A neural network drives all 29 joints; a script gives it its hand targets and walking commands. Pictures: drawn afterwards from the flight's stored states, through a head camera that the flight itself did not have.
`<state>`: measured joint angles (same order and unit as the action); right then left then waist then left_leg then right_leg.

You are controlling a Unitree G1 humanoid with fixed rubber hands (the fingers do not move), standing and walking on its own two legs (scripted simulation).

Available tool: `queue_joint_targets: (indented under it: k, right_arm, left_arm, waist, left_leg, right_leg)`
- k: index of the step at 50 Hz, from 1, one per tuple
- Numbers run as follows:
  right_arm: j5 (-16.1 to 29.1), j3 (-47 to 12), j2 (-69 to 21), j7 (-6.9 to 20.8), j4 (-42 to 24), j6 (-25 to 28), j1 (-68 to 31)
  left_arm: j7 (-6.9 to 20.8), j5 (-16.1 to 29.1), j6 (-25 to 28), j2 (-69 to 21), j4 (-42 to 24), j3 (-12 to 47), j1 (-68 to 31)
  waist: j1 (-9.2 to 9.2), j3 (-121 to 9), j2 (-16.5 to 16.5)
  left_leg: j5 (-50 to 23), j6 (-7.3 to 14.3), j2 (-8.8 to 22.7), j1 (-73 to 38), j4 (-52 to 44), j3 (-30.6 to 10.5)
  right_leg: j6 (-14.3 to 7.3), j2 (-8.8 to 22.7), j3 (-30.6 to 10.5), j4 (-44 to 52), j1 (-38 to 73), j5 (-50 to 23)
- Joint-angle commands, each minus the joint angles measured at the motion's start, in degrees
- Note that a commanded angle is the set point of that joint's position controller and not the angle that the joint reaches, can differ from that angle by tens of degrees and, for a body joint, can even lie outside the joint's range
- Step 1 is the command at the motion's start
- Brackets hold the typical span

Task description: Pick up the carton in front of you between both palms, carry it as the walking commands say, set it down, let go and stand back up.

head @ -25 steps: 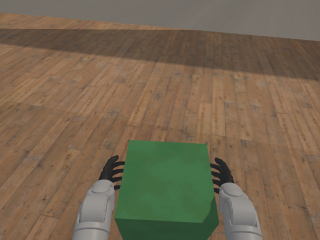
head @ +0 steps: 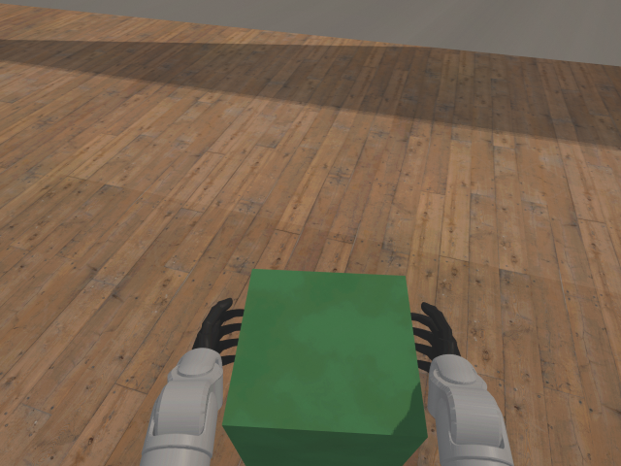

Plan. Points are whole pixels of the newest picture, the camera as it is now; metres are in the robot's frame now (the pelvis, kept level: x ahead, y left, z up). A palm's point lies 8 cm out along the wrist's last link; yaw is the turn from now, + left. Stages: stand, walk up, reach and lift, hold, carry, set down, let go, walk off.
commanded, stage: hold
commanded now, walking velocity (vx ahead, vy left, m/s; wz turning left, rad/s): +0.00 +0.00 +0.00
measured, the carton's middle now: (323, 379) +0.28 +0.00 -0.06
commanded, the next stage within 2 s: set down in 0.52 s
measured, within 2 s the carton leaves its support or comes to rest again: neither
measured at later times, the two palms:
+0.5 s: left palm (229, 369) +0.25 +0.11 +0.03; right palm (472, 365) +0.27 -0.18 +0.03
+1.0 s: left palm (260, 353) +0.32 +0.09 -0.06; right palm (457, 368) +0.31 -0.20 -0.07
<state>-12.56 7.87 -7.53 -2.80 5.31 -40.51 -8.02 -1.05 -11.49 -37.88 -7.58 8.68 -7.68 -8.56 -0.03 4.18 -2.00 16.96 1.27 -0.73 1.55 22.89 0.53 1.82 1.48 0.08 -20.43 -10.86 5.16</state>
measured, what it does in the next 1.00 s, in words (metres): shifts its weight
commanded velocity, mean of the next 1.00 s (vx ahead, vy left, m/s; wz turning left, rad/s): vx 0.00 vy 0.00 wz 0.00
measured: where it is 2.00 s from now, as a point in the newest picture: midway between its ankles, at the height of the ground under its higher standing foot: outside the picture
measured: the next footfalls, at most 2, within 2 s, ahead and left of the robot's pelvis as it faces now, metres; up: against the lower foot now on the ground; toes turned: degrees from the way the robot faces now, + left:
none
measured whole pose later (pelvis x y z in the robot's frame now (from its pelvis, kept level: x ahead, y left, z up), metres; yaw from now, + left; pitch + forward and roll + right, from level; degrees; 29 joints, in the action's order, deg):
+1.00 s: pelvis -0.04 -0.05 -0.04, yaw +2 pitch +8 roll +1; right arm -22.5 27.6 -9.9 0.2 30.6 -21.1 -31.6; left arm 2.3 -23.9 -17.2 -9.3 37.5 -28.0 -33.8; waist 2.9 6.3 -3.8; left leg 23.1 -1.1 -0.8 30.1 45.5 -4.8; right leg -2.0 -0.5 1.9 -40.8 -38.1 10.4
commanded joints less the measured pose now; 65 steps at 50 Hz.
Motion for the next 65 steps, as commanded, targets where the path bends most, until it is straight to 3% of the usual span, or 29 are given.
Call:
queue_joint_targets:
  k: [1, 5, 16, 29, 33, 37, 41, 45, 48, 53, 58, 61, 65]
  right_arm:
    - [12.6, -32.1, -47.4, 12.0, -5.9, 3.6, -24.7]
    - [11.2, -30.6, -48.4, 12.2, -2.9, 3.4, -25.4]
    - [12.2, -31.4, -53.2, 14.6, -0.1, 2.5, -31.5]
    - [12.5, -29.6, -57.8, 16.3, 4.8, 2.0, -35.1]
    - [10.2, -24.0, -59.1, 15.9, 12.0, 3.2, -39.5]
    - [4.7, -14.0, -56.6, 14.7, 21.0, 6.5, -44.2]
    - [-1.2, -3.4, -47.8, 12.5, 27.0, 10.9, -46.3]
    - [-4.4, 1.2, -40.9, 11.1, 28.6, 16.7, -47.3]
    - [-4.2, -0.4, -40.0, 10.6, 28.4, 21.6, -48.0]
    - [-1.1, -9.2, -44.7, 11.2, 26.1, 30.0, -52.5]
    - [4.0, -18.0, -44.4, 11.5, 21.3, 33.6, -56.8]
    - [5.2, -18.7, -43.0, 12.1, 20.1, 33.0, -57.1]
    - [4.9, -16.4, -42.2, 14.5, 22.5, 30.6, -58.8]
  left_arm:
    - [10.7, 12.0, 2.8, -46.7, -6.1, 30.8, -27.1]
    - [12.2, 12.4, 2.7, -47.8, -3.9, 30.8, -29.7]
    - [13.7, 10.6, 3.5, -51.9, 1.0, 27.3, -32.9]
    - [16.2, 9.2, 4.4, -53.5, 5.1, 23.5, -37.3]
    - [17.8, 6.6, 6.0, -52.2, 12.1, 18.6, -43.0]
    - [18.4, 1.2, 9.7, -49.7, 21.5, 10.6, -49.6]
    - [15.8, -4.7, 13.8, -44.3, 28.1, 1.4, -51.0]
    - [13.3, -7.7, 18.9, -39.2, 30.8, -3.6, -50.2]
    - [12.2, -6.5, 23.3, -38.8, 30.8, -1.7, -50.1]
    - [11.2, -1.4, 31.3, -44.4, 28.6, 7.7, -54.0]
    - [8.2, 5.7, 34.3, -47.2, 22.1, 20.1, -58.8]
    - [6.6, 7.9, 33.5, -47.9, 20.1, 23.2, -60.2]
    - [5.9, 8.1, 30.6, -50.6, 21.9, 22.6, -62.3]
  waist:
    - [1.18, -19.3, -0.2]
    - [1.83, -15.6, -0.7]
    - [-0.19, -13.9, 0.7]
    - [-0.55, -16.7, 3.4]
    - [-0.06, -15.1, 3.9]
    - [1.45, -12.4, 3.8]
    - [2.21, -11.0, 2.0]
    - [2.62, -14.7, 1.7]
    - [2.75, -20.4, 1.6]
    - [2.55, -38.6, 2.0]
    - [5.19, -62.8, 1.5]
    - [6.68, -67.8, 0.7]
    - [7.98, -63.6, -1.5]
  left_leg:
    - [-25.0, -1.4, -2.0, 7.0, -4.5, -7.8]
    - [-14.1, -0.7, -1.6, 13.7, -6.1, -7.9]
    - [1.5, 2.6, -1.5, 23.7, -8.6, -7.5]
    - [2.8, 2.7, -2.9, 23.1, -5.3, -6.6]
    - [5.2, 2.8, -3.0, 25.4, -2.9, -6.5]
    - [7.2, 2.8, -3.2, 29.7, 0.7, -6.9]
    - [8.2, 2.1, -3.7, 35.9, 5.6, -6.8]
    - [7.1, 1.4, -5.3, 42.7, 11.1, -5.9]
    - [5.2, 1.0, -6.4, 47.6, 14.8, -4.9]
    - [1.1, -0.7, -7.7, 60.0, 22.8, -3.8]
    - [-7.4, -2.6, -8.8, 65.0, 30.3, -3.7]
    - [-9.1, -3.3, -8.7, 66.6, 33.9, -4.0]
    - [-5.5, -3.8, -8.2, 68.7, 36.9, -4.6]
  right_leg:
    - [-1.8, -7.9, -3.6, -3.1, 19.6, -14.2]
    - [-2.5, -7.6, -3.4, -3.1, 21.8, -8.4]
    - [-1.4, -6.2, -3.5, -3.7, 27.7, -1.0]
    - [0.0, -2.8, -8.5, -0.1, 28.1, 8.8]
    - [0.1, -2.0, -9.6, -0.1, 26.2, 14.3]
    - [-0.4, -1.9, -10.3, -1.9, 22.8, 17.1]
    - [-1.2, -2.7, -9.7, -6.5, 16.7, 16.5]
    - [-1.9, -4.1, -8.3, -13.0, 9.2, 9.8]
    - [-2.2, -5.3, -6.7, -18.9, 5.7, 1.3]
    - [-1.7, -6.3, -6.0, -30.4, 4.7, -12.5]
    - [-2.0, -6.5, -4.0, -40.9, 1.4, -26.3]
    - [-2.1, -7.3, -2.2, -44.4, -6.9, -23.8]
    - [-2.4, -8.0, -0.1, -46.7, -22.7, -13.0]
